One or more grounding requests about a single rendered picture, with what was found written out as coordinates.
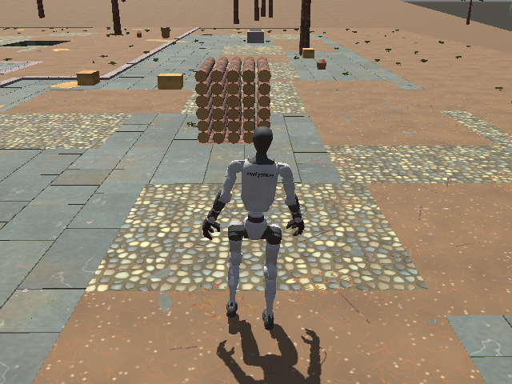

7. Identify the left robot foot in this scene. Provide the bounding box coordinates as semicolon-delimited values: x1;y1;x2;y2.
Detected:
226;302;238;318

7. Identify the robot left hand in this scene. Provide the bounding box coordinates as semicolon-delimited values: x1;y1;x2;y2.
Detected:
202;219;220;240

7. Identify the robot right upper arm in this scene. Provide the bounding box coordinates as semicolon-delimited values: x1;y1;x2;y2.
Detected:
277;162;297;206

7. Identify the robot right forearm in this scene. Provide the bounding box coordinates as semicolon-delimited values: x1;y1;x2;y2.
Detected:
288;194;302;223

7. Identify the robot right thigh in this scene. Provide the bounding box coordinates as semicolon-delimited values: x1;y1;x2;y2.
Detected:
263;224;282;280

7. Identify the robot left forearm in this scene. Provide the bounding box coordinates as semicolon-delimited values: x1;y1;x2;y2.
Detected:
206;190;225;223

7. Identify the robot left upper arm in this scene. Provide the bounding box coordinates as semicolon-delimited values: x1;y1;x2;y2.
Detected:
219;160;245;203

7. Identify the robot right hand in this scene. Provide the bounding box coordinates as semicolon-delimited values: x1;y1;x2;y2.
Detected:
286;219;305;236

